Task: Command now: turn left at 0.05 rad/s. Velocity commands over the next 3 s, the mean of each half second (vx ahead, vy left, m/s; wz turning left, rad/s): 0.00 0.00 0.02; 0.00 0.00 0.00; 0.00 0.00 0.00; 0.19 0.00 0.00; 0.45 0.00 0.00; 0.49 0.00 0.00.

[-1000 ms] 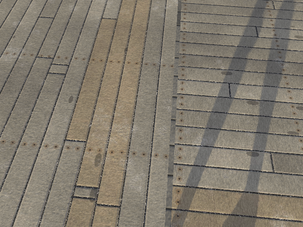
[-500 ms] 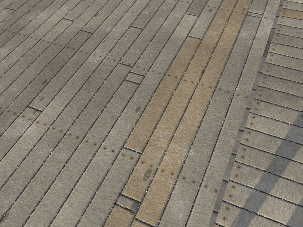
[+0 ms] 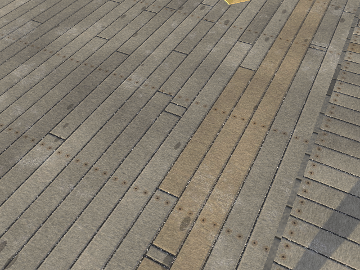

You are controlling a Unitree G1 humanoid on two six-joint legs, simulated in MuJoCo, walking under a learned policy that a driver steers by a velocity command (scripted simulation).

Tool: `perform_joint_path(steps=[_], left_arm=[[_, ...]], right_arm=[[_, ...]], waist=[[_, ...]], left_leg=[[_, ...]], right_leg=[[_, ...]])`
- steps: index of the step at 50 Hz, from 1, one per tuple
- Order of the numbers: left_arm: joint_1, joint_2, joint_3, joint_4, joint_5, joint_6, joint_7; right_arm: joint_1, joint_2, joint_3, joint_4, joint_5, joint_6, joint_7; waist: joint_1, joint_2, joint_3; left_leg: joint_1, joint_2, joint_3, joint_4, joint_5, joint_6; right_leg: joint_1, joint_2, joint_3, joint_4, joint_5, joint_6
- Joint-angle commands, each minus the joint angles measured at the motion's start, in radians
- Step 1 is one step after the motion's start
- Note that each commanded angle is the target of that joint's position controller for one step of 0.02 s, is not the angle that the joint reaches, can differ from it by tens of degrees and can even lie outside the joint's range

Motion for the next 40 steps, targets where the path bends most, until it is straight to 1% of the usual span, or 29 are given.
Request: perform_joint_path(steps=[1,2,4,9,14,27,40], left_arm=[[-0.022,0.110,0.024,-0.038,0.006,-0.022,-0.003],[-0.028,0.104,0.020,-0.034,0.008,-0.028,-0.003],[-0.017,0.095,0.015,-0.018,0.007,-0.039,0.000],[-0.008,0.093,0.010,0.015,0.003,-0.039,0.011],[-0.005,0.087,0.006,0.050,0.001,-0.037,0.014],[0.010,0.066,-0.003,0.141,-0.003,-0.032,0.017],[0.047,0.053,-0.011,0.202,-0.005,-0.028,0.024]], right_arm=[[-0.020,-0.133,-0.040,-0.043,0.000,-0.009,-0.009],[-0.023,-0.124,-0.039,-0.037,0.003,-0.001,-0.014],[-0.006,-0.120,-0.041,-0.022,0.002,0.008,-0.019],[0.013,-0.115,-0.046,0.030,0.006,0.005,-0.024],[0.035,-0.118,-0.048,0.087,0.008,0.001,-0.029],[0.069,-0.116,-0.042,0.216,0.013,-0.002,-0.042],[0.088,-0.099,-0.029,0.299,0.015,-0.003,-0.045]], waist=[[-0.012,-0.064,-0.035],[-0.013,-0.070,-0.024],[-0.012,-0.059,-0.023],[-0.006,-0.016,-0.011],[-0.005,0.007,-0.007],[-0.009,0.001,0.005],[-0.011,0.003,0.016]], left_leg=[[0.042,0.063,-0.059,-0.068,0.056,0.015],[0.041,0.068,-0.065,-0.066,0.080,0.019],[0.039,0.067,-0.064,-0.067,0.101,0.020],[0.034,0.066,-0.060,-0.073,0.110,0.009],[0.039,0.066,-0.054,-0.076,0.127,-0.001],[0.051,0.064,-0.039,-0.085,0.146,-0.006],[0.045,0.059,-0.025,-0.094,0.139,-0.008]], right_leg=[[-0.027,-0.042,0.050,-0.105,0.116,-0.049],[-0.032,-0.034,0.045,-0.110,0.125,-0.040],[-0.024,-0.028,0.037,-0.104,0.125,-0.030],[-0.018,-0.017,0.032,-0.102,0.102,-0.032],[-0.011,-0.009,0.027,-0.104,0.105,-0.037],[-0.006,0.013,0.011,-0.116,0.121,-0.041],[-0.010,0.023,0.004,-0.123,0.121,-0.043]])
